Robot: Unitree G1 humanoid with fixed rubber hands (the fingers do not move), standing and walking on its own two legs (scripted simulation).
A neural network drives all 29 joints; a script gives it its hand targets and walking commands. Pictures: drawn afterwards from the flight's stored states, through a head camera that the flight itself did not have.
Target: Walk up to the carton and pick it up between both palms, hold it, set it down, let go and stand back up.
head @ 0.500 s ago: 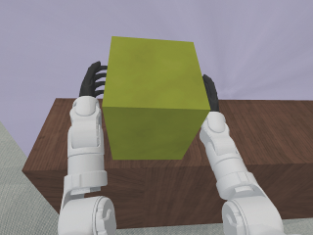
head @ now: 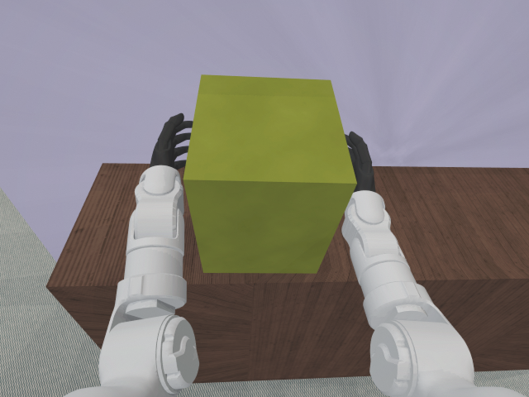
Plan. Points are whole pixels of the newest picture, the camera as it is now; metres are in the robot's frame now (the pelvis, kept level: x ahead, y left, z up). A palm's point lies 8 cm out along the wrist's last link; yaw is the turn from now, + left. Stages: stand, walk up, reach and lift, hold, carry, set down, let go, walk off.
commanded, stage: set down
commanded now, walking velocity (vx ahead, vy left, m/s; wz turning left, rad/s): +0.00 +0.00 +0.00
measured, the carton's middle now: (263, 181) +0.42 +0.02 +0.11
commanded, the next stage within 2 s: none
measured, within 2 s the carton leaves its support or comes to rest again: rests again in 1.50 s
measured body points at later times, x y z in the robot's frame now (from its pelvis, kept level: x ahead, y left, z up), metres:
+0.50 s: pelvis +0.00 +0.00 +0.00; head +0.00 +0.02 +0.45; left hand +0.43 +0.17 +0.14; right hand +0.42 -0.12 +0.13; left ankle +0.01 +0.10 -0.75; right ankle -0.02 -0.10 -0.75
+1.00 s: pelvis +0.01 +0.00 +0.00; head +0.03 +0.02 +0.45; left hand +0.45 +0.17 +0.12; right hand +0.43 -0.13 +0.11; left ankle +0.01 +0.10 -0.75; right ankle -0.02 -0.10 -0.75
